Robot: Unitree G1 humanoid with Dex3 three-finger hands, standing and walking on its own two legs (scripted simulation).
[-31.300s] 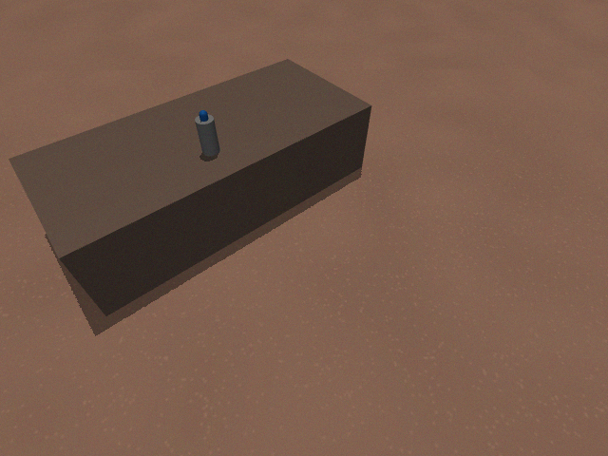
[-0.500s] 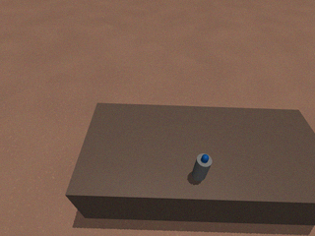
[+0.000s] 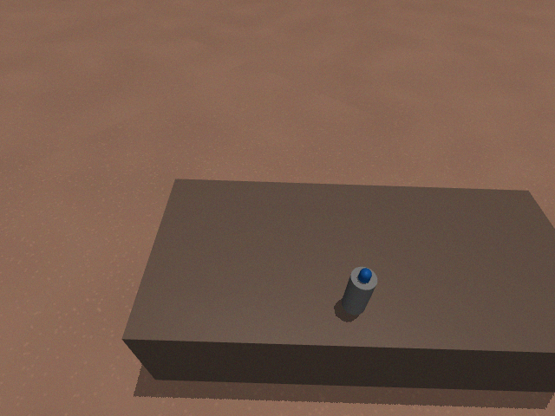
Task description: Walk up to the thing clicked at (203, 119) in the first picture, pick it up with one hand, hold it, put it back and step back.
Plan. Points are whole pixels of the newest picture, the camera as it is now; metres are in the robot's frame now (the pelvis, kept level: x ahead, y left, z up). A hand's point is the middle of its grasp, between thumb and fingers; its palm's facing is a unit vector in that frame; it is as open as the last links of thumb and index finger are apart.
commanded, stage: stand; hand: right
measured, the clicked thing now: (359, 288) +0.50 -0.21 -0.33
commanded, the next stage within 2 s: step back in 1.16 s
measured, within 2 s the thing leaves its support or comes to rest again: neither
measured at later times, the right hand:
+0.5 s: hand out of the picture +0.08 -0.24 -0.15, palm faces -0.02 +0.93 -0.36, open 7.4 cm
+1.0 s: hand out of the picture +0.08 -0.24 -0.15, palm faces -0.01 +0.94 -0.35, open 7.4 cm
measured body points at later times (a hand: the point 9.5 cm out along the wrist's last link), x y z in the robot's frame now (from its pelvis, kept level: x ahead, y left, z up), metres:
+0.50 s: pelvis +0.02 +0.01 +0.00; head +0.03 +0.02 +0.45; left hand +0.09 +0.31 -0.14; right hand +0.08 -0.29 -0.13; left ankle +0.02 +0.14 -0.74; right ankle +0.01 -0.14 -0.74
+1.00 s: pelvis +0.02 +0.02 +0.00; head +0.02 +0.02 +0.45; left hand +0.08 +0.32 -0.14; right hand +0.09 -0.29 -0.13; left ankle +0.02 +0.14 -0.74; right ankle +0.01 -0.14 -0.74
